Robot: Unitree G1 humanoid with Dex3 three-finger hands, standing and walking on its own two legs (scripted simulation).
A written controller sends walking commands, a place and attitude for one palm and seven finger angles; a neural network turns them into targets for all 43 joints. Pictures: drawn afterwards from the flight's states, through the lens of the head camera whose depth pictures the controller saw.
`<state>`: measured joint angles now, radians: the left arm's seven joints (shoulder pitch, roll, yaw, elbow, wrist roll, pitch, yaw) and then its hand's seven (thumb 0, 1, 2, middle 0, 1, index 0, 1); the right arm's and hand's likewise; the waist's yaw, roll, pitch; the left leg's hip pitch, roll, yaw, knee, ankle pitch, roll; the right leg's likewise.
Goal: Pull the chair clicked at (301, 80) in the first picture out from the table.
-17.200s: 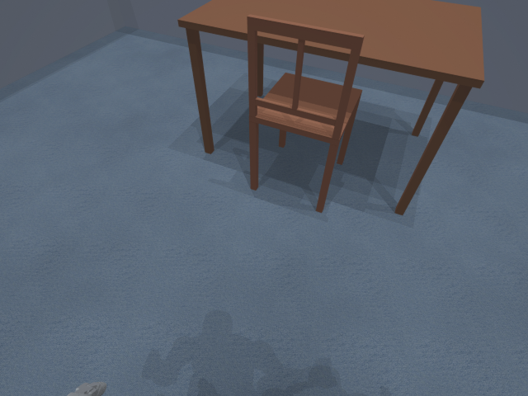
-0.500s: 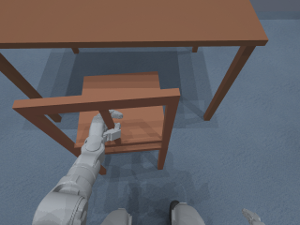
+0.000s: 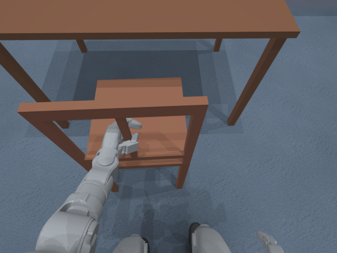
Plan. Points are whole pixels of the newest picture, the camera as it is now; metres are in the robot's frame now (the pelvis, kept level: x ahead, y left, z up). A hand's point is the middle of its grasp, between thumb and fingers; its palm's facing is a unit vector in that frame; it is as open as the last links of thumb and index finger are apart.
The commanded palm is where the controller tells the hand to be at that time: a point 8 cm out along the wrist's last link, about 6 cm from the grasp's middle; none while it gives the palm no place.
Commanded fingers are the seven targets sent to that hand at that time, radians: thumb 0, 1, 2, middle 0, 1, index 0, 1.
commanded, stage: step backward, pulling the chair out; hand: left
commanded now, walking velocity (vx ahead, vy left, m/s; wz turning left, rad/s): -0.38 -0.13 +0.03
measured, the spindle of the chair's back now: (128, 138) +0.40 +0.12 -0.08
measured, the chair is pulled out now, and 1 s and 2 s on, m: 0.26 0.49 0.71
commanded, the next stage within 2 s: stop walking, hand still on the chair in 1.38 s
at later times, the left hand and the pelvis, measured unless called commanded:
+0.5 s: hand (127, 180) +0.28 +0.11 -0.06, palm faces -0.05 -0.99 -0.15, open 5.1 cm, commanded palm +0.28 +0.16 -0.06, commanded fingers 0.00 0.90 0.90 -0.50 -1.45 -0.50 -1.45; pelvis -0.09 +0.00 +0.01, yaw +1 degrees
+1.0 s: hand (125, 240) +0.15 +0.10 -0.06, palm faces -0.10 -0.99 -0.13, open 5.1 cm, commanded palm +0.15 +0.15 -0.06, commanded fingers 0.00 0.90 0.90 -0.50 -1.45 -0.50 -1.45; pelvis -0.22 +0.01 +0.01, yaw +2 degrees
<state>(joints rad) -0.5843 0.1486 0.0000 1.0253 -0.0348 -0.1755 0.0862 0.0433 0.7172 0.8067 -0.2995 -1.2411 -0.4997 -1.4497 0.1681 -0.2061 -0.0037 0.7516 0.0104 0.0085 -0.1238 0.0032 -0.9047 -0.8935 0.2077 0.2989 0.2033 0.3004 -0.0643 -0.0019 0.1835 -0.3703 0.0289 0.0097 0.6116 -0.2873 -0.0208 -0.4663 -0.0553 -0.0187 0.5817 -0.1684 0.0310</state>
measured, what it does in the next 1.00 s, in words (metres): walks backwards: right foot, then left foot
